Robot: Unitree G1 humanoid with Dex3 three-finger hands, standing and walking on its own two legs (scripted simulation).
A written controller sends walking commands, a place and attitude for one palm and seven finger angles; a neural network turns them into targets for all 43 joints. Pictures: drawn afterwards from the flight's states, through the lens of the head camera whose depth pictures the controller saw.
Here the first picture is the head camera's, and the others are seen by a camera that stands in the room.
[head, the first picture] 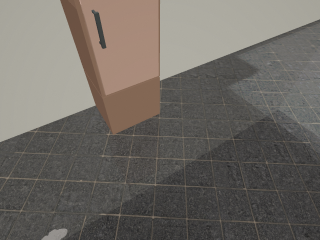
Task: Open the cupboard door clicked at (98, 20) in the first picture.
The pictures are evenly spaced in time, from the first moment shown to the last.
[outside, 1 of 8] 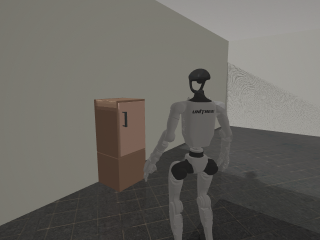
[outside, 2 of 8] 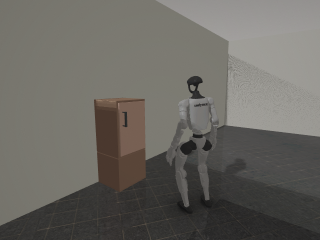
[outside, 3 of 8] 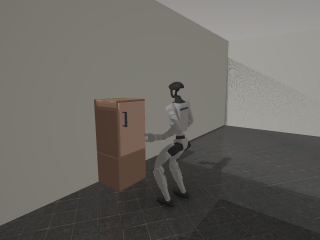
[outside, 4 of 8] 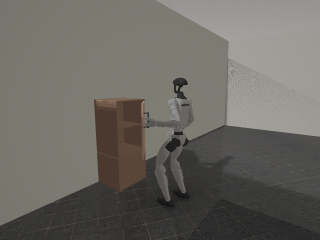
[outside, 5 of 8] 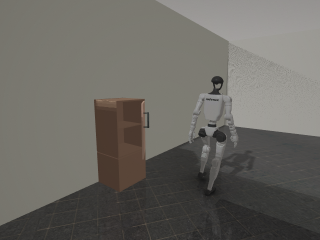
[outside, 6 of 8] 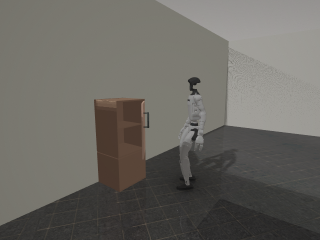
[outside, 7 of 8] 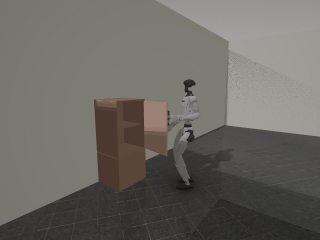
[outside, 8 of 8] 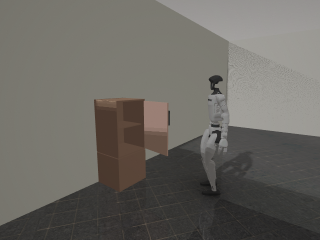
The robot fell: no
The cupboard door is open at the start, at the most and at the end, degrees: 0 81 81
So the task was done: yes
